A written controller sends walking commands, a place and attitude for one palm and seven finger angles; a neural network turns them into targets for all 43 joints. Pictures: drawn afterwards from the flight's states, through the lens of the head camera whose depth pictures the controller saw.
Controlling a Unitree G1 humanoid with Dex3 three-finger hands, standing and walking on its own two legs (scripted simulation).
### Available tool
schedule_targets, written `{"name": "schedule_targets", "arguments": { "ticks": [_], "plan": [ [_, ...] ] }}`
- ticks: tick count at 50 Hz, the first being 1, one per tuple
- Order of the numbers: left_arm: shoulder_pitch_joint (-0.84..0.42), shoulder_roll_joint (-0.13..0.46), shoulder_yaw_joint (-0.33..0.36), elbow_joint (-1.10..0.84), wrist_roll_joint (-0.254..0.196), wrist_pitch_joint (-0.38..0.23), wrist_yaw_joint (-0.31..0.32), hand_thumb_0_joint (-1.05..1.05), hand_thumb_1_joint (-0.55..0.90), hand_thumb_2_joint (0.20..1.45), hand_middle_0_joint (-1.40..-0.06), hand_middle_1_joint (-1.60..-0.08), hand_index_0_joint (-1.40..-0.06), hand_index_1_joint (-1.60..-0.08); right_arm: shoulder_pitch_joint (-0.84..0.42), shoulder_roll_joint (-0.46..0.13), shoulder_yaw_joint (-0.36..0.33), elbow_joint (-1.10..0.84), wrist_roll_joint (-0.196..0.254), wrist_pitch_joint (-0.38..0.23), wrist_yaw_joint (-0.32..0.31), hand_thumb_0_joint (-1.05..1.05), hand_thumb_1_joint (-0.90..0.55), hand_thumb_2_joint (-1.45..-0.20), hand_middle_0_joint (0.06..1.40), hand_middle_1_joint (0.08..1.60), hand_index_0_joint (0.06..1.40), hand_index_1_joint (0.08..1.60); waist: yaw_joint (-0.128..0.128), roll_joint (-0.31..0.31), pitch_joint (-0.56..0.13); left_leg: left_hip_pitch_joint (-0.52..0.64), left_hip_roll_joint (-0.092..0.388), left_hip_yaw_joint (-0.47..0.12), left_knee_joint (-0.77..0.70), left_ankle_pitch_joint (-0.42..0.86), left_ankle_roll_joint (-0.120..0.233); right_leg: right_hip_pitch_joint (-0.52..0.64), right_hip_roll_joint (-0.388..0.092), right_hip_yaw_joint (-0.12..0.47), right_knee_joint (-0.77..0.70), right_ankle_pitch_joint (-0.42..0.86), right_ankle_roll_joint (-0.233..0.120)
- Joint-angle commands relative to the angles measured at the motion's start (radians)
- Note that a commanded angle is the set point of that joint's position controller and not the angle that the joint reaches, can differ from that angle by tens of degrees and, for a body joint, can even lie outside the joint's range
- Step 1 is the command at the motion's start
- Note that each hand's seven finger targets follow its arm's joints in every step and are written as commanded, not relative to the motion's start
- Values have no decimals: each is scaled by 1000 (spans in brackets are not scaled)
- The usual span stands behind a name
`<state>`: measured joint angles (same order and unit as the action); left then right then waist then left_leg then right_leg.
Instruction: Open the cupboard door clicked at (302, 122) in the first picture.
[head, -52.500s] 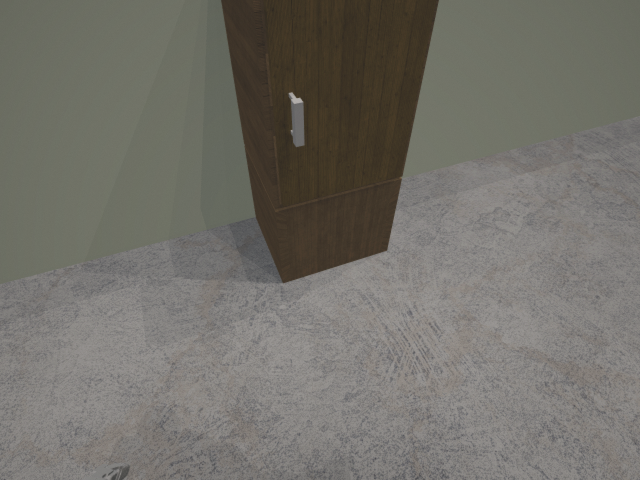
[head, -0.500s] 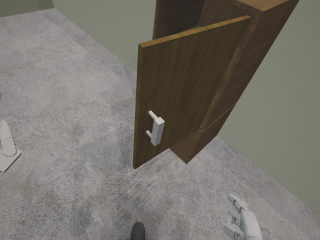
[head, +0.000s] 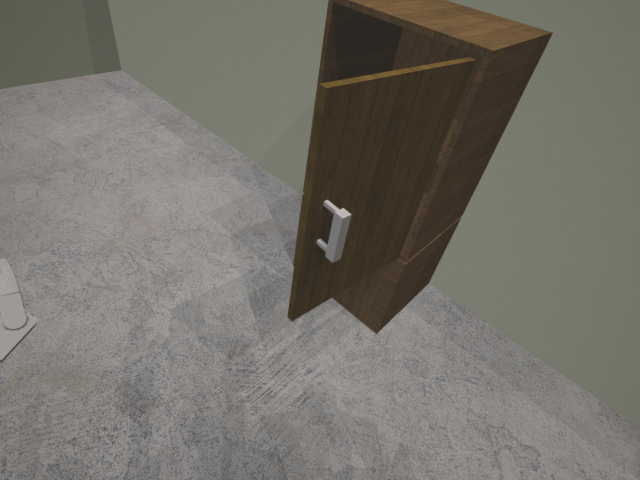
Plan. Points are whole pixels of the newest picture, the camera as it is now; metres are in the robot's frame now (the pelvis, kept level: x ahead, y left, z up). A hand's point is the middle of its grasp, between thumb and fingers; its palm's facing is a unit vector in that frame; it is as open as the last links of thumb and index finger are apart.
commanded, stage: stop stepping back and stand still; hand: left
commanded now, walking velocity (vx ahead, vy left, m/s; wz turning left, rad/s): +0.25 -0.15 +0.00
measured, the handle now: (331, 230) +0.60 +0.02 -0.03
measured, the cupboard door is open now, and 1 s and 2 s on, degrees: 83 83 83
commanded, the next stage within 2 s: let the arm hang, fingers relaxed in 1.18 s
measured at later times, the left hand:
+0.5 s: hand (25, 355) +0.16 +0.27 +0.17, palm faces +0.45 -0.76 -0.47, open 7.4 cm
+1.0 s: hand (90, 320) +0.20 +0.25 +0.16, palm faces +0.35 -0.77 -0.54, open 7.4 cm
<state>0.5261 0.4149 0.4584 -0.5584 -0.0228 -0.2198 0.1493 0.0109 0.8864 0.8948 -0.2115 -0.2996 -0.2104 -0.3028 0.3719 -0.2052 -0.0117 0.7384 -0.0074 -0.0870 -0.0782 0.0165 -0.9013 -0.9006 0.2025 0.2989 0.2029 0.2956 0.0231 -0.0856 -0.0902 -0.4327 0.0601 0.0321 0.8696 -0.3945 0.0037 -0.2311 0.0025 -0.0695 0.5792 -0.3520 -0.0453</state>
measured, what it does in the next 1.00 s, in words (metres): steps on the spot: left foot, then right foot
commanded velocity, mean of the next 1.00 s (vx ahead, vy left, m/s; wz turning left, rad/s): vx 0.07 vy -0.05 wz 0.00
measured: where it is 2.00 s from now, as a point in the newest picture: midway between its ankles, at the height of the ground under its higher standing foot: outside the picture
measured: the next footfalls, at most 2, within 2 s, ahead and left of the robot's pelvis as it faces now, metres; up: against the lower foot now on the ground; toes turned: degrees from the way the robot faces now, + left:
left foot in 0.04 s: +0.05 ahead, +0.12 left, +0.00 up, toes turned +1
right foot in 0.44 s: -0.03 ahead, -0.09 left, +0.00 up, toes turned -4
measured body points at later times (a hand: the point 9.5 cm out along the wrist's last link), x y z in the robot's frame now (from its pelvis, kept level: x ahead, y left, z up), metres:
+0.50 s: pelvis -0.05 +0.01 +0.00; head -0.05 +0.00 +0.45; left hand +0.13 +0.31 +0.20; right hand +0.11 -0.22 -0.10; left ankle -0.01 +0.13 -0.70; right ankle -0.09 -0.07 -0.73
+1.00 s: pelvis +0.00 -0.01 +0.01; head +0.02 -0.02 +0.45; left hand +0.17 +0.29 +0.19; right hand +0.13 -0.24 -0.10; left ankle +0.01 +0.12 -0.73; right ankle -0.07 -0.08 -0.73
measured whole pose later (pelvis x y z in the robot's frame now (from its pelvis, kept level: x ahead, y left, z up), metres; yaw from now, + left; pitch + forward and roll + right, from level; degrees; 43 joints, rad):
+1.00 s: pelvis +0.00 -0.01 +0.01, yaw -2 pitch +1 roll +0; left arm 0.62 0.41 0.41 -0.48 -0.05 -0.20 0.15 0.01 0.89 0.89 -0.21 -0.30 -0.21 -0.30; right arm 0.23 -0.19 0.00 0.65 0.02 -0.09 -0.05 0.01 -0.90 -0.90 0.20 0.30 0.20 0.30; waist -0.01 0.03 0.02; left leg -0.30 0.04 0.03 0.55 -0.27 -0.02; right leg -0.16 0.05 -0.05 0.50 -0.36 -0.06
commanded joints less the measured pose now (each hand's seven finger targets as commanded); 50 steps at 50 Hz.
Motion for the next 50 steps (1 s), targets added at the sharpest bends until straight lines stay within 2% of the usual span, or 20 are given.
{"name": "schedule_targets", "arguments": {
  "ticks": [1,2,3,5,7,10,18,20,21,22,24,26,30,31,33,35,40,43,46,50],
  "plan": [
    [-267,153,12,-120,1,-49,45,0,900,900,-200,-300,-200,-300,-185,-151,-35,-215,-2,-112,-47,0,-900,-900,200,300,200,300,-55,361,54,415,142,-201,-565,-110,92,-314,-29,70,181,-186,-4],
    [-310,174,22,-176,11,-65,49,0,900,900,-200,-300,-200,-300,-184,-145,-34,-233,3,-109,-37,0,-900,-900,200,300,200,300,-57,445,80,443,318,-469,-625,-13,170,-453,22,-16,394,-220,35],
    [-280,229,71,-159,15,-75,38,0,900,900,-200,-300,-200,-300,-192,-119,-29,-205,-7,-111,-25,0,-900,-900,200,300,200,300,-73,375,75,330,367,-584,-689,-147,190,-447,-11,67,546,-190,31],
    [-187,238,94,-218,17,-76,17,0,900,900,-200,-300,-200,-300,-214,-115,-43,-206,-2,-110,6,0,-900,-900,200,300,200,300,-45,177,80,232,337,-480,-688,-187,178,-416,-50,108,583,-51,33],
    [-64,160,56,-226,13,-61,12,0,900,900,-200,-300,-200,-300,-233,-114,-42,-222,2,-101,24,0,-900,-900,200,300,200,300,-43,212,101,143,281,-314,-707,-219,136,-360,-48,67,557,48,41],
    [-21,190,94,-222,18,-43,16,0,900,900,-200,-300,-200,-300,-242,-105,-36,-237,1,-79,29,0,-900,-900,200,300,200,300,-23,333,102,48,210,-132,-783,-303,54,-216,-8,-31,419,86,39],
    [-50,155,46,-58,-11,40,33,0,900,900,-200,-300,-200,-300,-240,-103,-26,-259,-7,-30,-10,0,-900,-900,200,300,200,300,-36,289,55,46,175,-65,-630,-243,57,142,63,-121,-89,-118,6],
    [-32,175,58,-72,-3,58,30,0,900,900,-200,-300,-200,-300,-230,-84,-26,-257,0,-21,-2,0,-900,-900,200,300,200,300,-39,117,21,-35,70,22,-297,-98,36,221,-70,78,-259,-49,-56],
    [-64,205,61,-117,-8,53,30,0,900,900,-200,-300,-200,-300,-237,-69,-21,-265,5,-19,5,0,-900,-900,200,300,200,300,-37,-53,35,-159,0,39,-62,-25,8,214,-260,390,-350,-36,-143],
    [-98,263,110,-154,-16,29,39,0,900,900,-200,-300,-200,-300,-267,-88,-18,-265,1,-38,6,0,-900,-900,200,300,200,300,-19,-63,76,-238,-17,9,102,-46,-10,177,-364,505,-371,177,-205],
    [-82,167,49,-106,-18,4,35,0,900,900,-200,-300,-200,-300,-228,-111,-44,-238,19,-61,19,0,-900,-900,200,300,200,300,-44,-90,58,-211,0,-36,154,9,-31,164,-317,426,-304,215,-194],
    [-104,189,79,-156,-13,-13,41,0,900,900,-200,-300,-200,-300,-266,-96,-31,-243,17,-55,8,0,-900,-900,200,300,200,300,-36,-9,106,-123,18,-2,16,25,-25,109,-281,268,-231,465,-161],
    [-112,203,103,-158,-17,-39,50,0,900,900,-200,-300,-200,-300,-265,-88,-28,-239,8,-72,-17,0,-900,-900,200,300,200,300,-32,71,73,202,-42,83,-348,251,-6,37,-182,126,-148,461,-59],
    [-114,191,91,-181,-21,-47,48,0,900,900,-200,-300,-200,-300,-248,-102,-38,-246,9,-76,-17,0,-900,-900,200,300,200,300,-37,123,48,292,-24,39,-410,319,7,21,-157,108,-73,427,-24],
    [-90,193,111,-177,-24,-55,45,0,900,900,-200,-300,-200,-300,-238,-134,-54,-263,18,-74,-10,0,-900,-900,200,300,200,300,-20,281,-7,402,146,-184,-448,523,89,-77,-35,58,63,169,52],
    [-27,201,126,-141,-17,-59,34,0,900,900,-200,-300,-200,-300,-230,-109,-46,-250,-1,-91,-1,0,-900,-900,200,300,200,300,-26,391,-9,364,230,-317,-535,603,147,-107,-4,54,157,-131,55],
    [119,193,142,-118,-16,-41,26,0,900,900,-200,-300,-200,-300,-225,-120,-37,-264,18,-94,19,0,-900,-900,200,300,200,300,-26,221,-17,154,115,-68,-456,347,49,135,-22,30,-173,135,51],
    [126,175,122,-101,-40,-27,23,0,900,900,-200,-300,-200,-300,-216,-100,-39,-267,24,-64,25,0,-900,-900,200,300,200,300,-45,-14,10,98,-5,4,-247,182,-14,70,-196,296,-265,340,-33],
    [51,191,122,-90,-30,-32,34,0,900,900,-200,-300,-200,-300,-229,-90,-20,-256,23,-56,16,0,-900,-900,200,300,200,300,-41,23,-2,60,-17,-15,-268,129,-13,174,-217,249,-182,658,-46],
    [-14,199,106,-67,-21,-27,30,0,900,900,-200,-300,-200,-300,-249,-112,-29,-256,21,-54,-5,0,-900,-900,200,300,200,300,-32,105,-41,303,25,-5,-379,614,20,118,-99,121,-108,701,50]
  ]
}}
